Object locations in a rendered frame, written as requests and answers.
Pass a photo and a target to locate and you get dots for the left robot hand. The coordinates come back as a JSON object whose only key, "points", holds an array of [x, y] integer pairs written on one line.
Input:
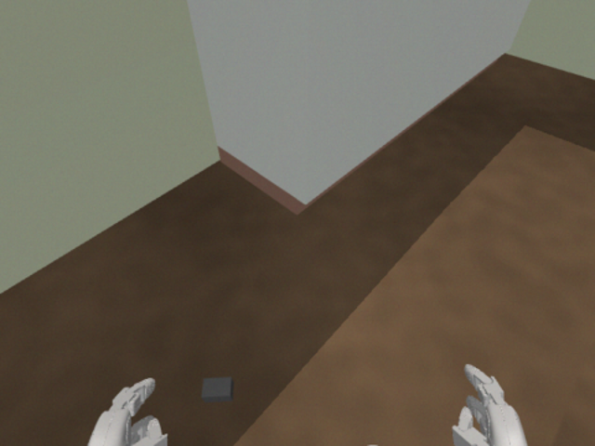
{"points": [[114, 426]]}

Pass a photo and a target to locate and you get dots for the right robot hand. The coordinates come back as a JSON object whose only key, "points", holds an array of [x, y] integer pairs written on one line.
{"points": [[499, 422]]}

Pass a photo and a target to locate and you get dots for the small box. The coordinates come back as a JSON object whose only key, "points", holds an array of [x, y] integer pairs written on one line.
{"points": [[217, 389]]}

